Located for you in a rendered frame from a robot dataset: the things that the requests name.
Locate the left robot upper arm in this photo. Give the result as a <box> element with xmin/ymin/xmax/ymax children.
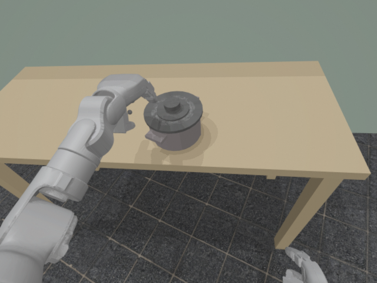
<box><xmin>0</xmin><ymin>196</ymin><xmax>78</xmax><ymax>283</ymax></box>

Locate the robot left hand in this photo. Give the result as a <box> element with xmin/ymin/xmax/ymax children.
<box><xmin>97</xmin><ymin>74</ymin><xmax>157</xmax><ymax>133</ymax></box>

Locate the knob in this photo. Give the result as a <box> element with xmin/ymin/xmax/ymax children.
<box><xmin>163</xmin><ymin>97</ymin><xmax>180</xmax><ymax>111</ymax></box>

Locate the left robot forearm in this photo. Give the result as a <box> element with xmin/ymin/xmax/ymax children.
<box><xmin>0</xmin><ymin>88</ymin><xmax>126</xmax><ymax>244</ymax></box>

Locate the lid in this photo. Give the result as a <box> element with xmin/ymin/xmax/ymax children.
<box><xmin>144</xmin><ymin>91</ymin><xmax>203</xmax><ymax>134</ymax></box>

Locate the table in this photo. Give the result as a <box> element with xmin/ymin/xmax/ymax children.
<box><xmin>0</xmin><ymin>61</ymin><xmax>371</xmax><ymax>249</ymax></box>

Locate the pot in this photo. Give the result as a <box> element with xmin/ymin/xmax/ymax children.
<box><xmin>145</xmin><ymin>96</ymin><xmax>201</xmax><ymax>151</ymax></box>

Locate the robot right hand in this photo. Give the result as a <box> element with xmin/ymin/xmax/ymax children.
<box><xmin>283</xmin><ymin>247</ymin><xmax>328</xmax><ymax>283</ymax></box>

